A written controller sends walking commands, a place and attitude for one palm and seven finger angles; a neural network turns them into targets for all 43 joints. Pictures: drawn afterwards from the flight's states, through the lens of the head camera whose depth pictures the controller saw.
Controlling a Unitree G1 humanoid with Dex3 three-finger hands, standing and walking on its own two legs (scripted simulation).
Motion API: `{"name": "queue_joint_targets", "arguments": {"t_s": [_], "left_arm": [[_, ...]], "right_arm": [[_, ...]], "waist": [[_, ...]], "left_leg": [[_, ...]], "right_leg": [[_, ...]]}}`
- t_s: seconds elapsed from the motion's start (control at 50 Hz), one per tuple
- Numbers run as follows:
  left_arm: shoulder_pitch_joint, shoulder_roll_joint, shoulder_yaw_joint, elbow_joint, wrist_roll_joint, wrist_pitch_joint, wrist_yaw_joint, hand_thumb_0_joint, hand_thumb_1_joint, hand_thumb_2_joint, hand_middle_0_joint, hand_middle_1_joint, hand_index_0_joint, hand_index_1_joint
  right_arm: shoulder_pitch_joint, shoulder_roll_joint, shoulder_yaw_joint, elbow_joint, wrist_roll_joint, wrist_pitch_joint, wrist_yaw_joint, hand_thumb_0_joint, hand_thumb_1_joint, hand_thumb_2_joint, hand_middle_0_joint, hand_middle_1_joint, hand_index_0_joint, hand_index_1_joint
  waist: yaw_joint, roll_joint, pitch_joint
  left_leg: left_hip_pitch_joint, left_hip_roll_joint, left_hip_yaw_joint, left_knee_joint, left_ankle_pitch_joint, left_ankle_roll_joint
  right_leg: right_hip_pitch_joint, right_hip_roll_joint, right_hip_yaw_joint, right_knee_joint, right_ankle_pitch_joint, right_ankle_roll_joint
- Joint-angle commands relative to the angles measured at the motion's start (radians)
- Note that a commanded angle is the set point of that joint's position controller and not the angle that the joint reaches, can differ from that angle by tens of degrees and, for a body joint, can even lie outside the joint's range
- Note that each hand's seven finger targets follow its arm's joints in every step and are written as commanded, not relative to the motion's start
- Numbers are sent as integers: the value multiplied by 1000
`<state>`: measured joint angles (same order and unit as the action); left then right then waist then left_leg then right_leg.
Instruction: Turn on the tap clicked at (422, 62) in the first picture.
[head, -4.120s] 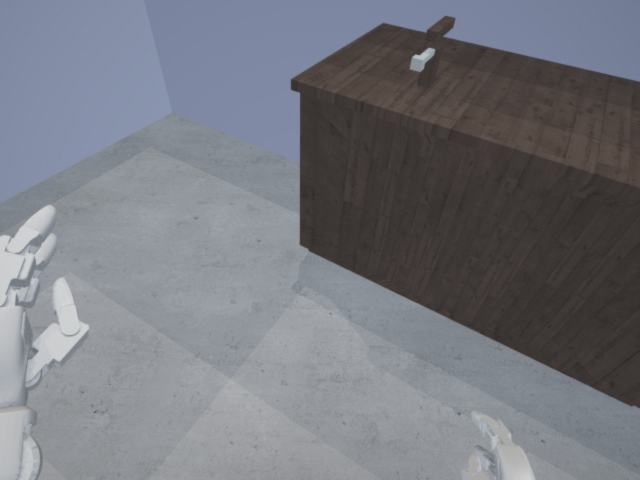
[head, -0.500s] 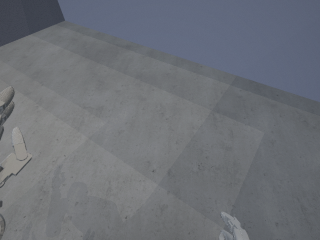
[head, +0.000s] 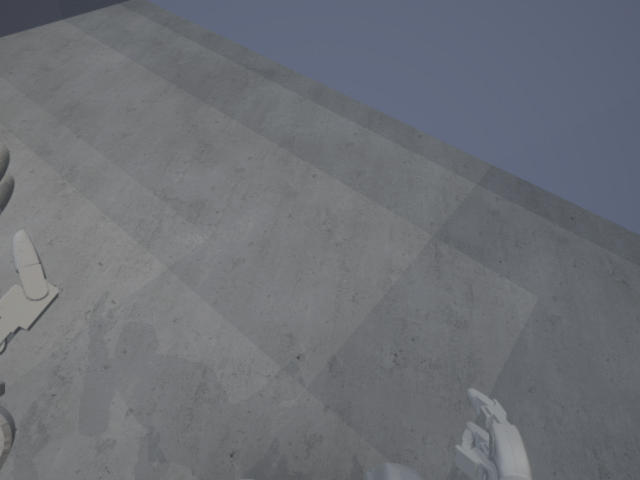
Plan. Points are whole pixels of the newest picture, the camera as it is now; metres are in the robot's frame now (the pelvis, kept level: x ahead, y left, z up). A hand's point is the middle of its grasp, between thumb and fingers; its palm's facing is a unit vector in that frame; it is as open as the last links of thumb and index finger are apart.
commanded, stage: walk to a spot facing it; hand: left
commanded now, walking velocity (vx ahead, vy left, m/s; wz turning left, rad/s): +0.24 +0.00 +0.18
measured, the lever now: out of the picture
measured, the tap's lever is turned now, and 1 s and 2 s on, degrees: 0 0 0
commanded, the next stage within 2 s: turn to face it in 0.02 s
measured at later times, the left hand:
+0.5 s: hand (159, 205) +0.34 +0.19 +0.19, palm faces +0.34 -0.85 -0.40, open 7.4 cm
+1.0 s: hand (306, 186) +0.38 +0.04 +0.18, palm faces +0.00 -0.84 -0.55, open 7.4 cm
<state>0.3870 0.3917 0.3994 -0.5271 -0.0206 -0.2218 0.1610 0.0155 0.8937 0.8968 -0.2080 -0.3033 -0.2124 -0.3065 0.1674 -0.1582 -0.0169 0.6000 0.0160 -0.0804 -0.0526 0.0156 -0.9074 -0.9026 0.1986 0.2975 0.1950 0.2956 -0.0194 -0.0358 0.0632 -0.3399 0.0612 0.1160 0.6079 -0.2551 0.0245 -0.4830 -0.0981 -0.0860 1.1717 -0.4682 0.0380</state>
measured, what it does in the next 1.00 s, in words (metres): walks ahead, turning right: right foot, then left foot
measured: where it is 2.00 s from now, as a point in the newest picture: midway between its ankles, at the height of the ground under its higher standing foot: outside the picture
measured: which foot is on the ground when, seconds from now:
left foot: down 0.00-0.18, up 0.20-0.44, down 0.46-0.78, up 0.80-1.00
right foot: up 0.00-0.16, down 0.18-0.48, up 0.50-0.76, down 0.78-1.00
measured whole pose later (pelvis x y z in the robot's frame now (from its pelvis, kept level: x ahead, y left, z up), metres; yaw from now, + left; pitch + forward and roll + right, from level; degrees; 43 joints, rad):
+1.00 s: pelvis +0.09 -0.08 +0.00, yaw -23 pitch +0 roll +1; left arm 0.55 0.42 0.43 -0.60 -0.06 -0.19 0.14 0.01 0.89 0.90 -0.22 -0.30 -0.22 -0.31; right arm 0.14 -0.23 -0.01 0.60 0.01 0.03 -0.02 0.02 -0.91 -0.90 0.20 0.30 0.20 0.30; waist -0.02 0.02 0.14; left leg -0.51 0.08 0.04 1.14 -0.42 -0.10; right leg -0.35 0.05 -0.04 0.56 -0.22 -0.09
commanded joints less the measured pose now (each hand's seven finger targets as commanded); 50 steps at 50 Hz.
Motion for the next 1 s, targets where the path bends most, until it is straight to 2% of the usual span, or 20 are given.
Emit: {"name": "queue_joint_targets", "arguments": {"t_s": [0.0, 0.12, 0.14, 0.18, 0.2, 0.26, 0.28, 0.4, 0.44, 0.48, 0.52, 0.56, 0.66, 0.72, 0.74, 0.76, 0.78, 0.8, 0.86, 0.98], "left_arm": [[86, 132, 86, -305, -14, -82, 4, 0, 900, 900, -200, -300, -200, -300], [2, 114, 66, -124, -6, -34, 7, 0, 900, 900, -200, -300, -200, -300], [-43, 129, 64, -111, 3, -29, 8, 0, 900, 900, -200, -300, -200, -300], [-108, 183, 83, -89, 0, -11, 10, 0, 900, 900, -200, -300, -200, -300], [-130, 160, 52, -85, -5, -18, 4, 0, 900, 900, -200, -300, -200, -300], [-122, 137, 37, -143, 2, -34, 8, 0, 900, 900, -200, -300, -200, -300], [-101, 144, 47, -167, 3, -42, 13, 0, 900, 900, -200, -300, -200, -300], [-2, 164, 104, -248, -11, -49, 28, 0, 900, 900, -200, -300, -200, -300], [-13, 163, 107, -266, -14, -57, 21, 0, 900, 900, -200, -300, -200, -300], [51, 160, 97, -225, -8, -76, 9, 0, 900, 900, -200, -300, -200, -300], [16, 136, 62, -229, -3, -78, -3, 0, 900, 900, -200, -300, -200, -300], [3, 111, 38, -252, -3, -57, -10, 0, 900, 900, -200, -300, -200, -300], [58, 149, 76, -221, -12, -19, -13, 0, 900, 900, -200, -300, -200, -300], [66, 171, 104, -247, -18, -14, -12, 0, 900, 900, -200, -300, -200, -300], [63, 202, 126, -254, -10, -16, -7, 0, 900, 900, -200, -300, -200, -300], [105, 236, 158, -225, -9, -15, 1, 0, 900, 900, -200, -300, -200, -300], [133, 234, 185, -220, -41, -6, 10, 0, 900, 900, -200, -300, -200, -300], [135, 235, 190, -258, -51, -4, 13, 0, 900, 900, -200, -300, -200, -300], [172, 218, 208, -285, -47, -24, 20, 0, 900, 900, -200, -300, -200, -300], [172, 187, 176, -192, -49, -15, 13, 0, 900, 900, -200, -300, -200, -300]], "right_arm": [[-32, -143, -38, -133, -5, -78, 5, 0, -900, -900, 200, 300, 200, 300], [-28, -134, -20, -109, -3, -59, -24, 0, -900, -900, 200, 300, 200, 300], [-26, -128, -18, -105, -5, -52, -27, 0, -900, -900, 200, 300, 200, 300], [-58, -117, -3, -119, -13, -58, -29, 0, -900, -900, 200, 300, 200, 300], [-48, -141, -19, -105, -13, -62, -18, 0, -900, -900, 200, 300, 200, 300], [-98, -118, 17, -102, -15, -33, -17, 0, -900, -900, 200, 300, 200, 300], [-104, -113, 16, -108, -19, -28, -19, 0, -900, -900, 200, 300, 200, 300], [-56, -128, -16, -169, -15, 4, -16, 0, -900, -900, 200, 300, 200, 300], [-42, -169, -40, -196, -7, 8, -17, 0, -900, -900, 200, 300, 200, 300], [-34, -150, -31, -205, -22, 0, -9, 0, -900, -900, 200, 300, 200, 300], [-12, -173, -46, -195, -17, -5, 16, 0, -900, -900, 200, 300, 200, 300], [-16, -179, -48, -206, -6, -14, 32, 0, -900, -900, 200, 300, 200, 300], [-8, -181, -40, -229, 0, -24, 39, 0, -900, -900, 200, 300, 200, 300], [-1, -175, -38, -230, 7, -25, 44, 0, -900, -900, 200, 300, 200, 300], [1, -163, -37, -233, 12, -21, 46, 0, -900, -900, 200, 300, 200, 300], [-30, -128, -25, -254, 9, -19, 39, 0, -900, -900, 200, 300, 200, 300], [-26, -137, -23, -244, 10, -19, 36, 0, -900, -900, 200, 300, 200, 300], [-28, -137, -26, -225, 8, -9, 42, 0, -900, -900, 200, 300, 200, 300], [-88, -110, -4, -183, -5, 38, 39, 0, -900, -900, 200, 300, 200, 300], [-91, -134, -28, -170, -8, 72, 22, 0, -900, -900, 200, 300, 200, 300]], "waist": [[28, 298, -154], [29, 156, -158], [24, 55, -163], [32, -286, -142], [28, -323, -138], [25, -114, -148], [28, -127, -168], [24, -32, -236], [25, 158, -239], [33, 410, -207], [25, 295, -172], [23, 301, -164], [19, 321, -138], [35, 250, -192], [39, 107, -228], [46, -130, -243], [46, -223, -268], [38, -196, -284], [30, -24, -274], [35, -73, -225]], "left_leg": [[61, 211, -208, -321, 104, 151], [23, 160, -105, -121, -44, 63], [-7, 118, -47, 14, -98, 34], [-262, -47, -8, 390, -318, -39], [-282, -14, -88, 505, -290, -50], [-172, 23, -77, 367, -239, -64], [-124, 17, -48, 275, -221, -64], [123, -7, 33, -124, 78, -78], [266, 175, -126, -205, 346, -8], [349, 416, -318, -239, 753, 116], [388, 381, -185, -173, 823, 109], [368, 327, -27, -157, 786, 49], [261, 323, 73, -151, 628, 8], [207, 294, 99, 63, 527, -25], [107, 232, 128, 250, 378, -53], [-148, 91, 110, 468, -174, -93], [-275, 34, -28, 632, -396, -116], [-286, 55, -127, 692, -353, -119], [-293, 56, -132, 685, -220, -131], [-155, 23, -88, 399, -149, -118]], "right_leg": [[54, -10, -34, -256, 91, 12], [327, 67, -111, -683, 171, 11], [351, 8, -19, -753, 193, -25], [416, -277, 499, -870, 380, -194], [411, -312, 546, -894, 381, -232], [359, -224, 288, -776, 743, -214], [367, -200, 227, -753, 812, -205], [306, -132, 208, -648, 732, -140], [137, -16, 163, -508, 479, -58], [-73, 68, 54, -163, -121, -4], [-134, 43, 56, -152, -41, -5], [-84, 51, -7, -265, 53, 1], [95, 88, -82, -479, 135, 10], [291, 96, -84, -667, 304, -1], [419, 15, 8, -715, 590, -37], [555, -159, 308, -683, 1125, -143], [561, -244, 455, -684, 1308, -189], [558, -260, 458, -694, 1163, -196], [517, -186, 341, -703, 953, -200], [334, -133, 347, -809, 594, -199]]}}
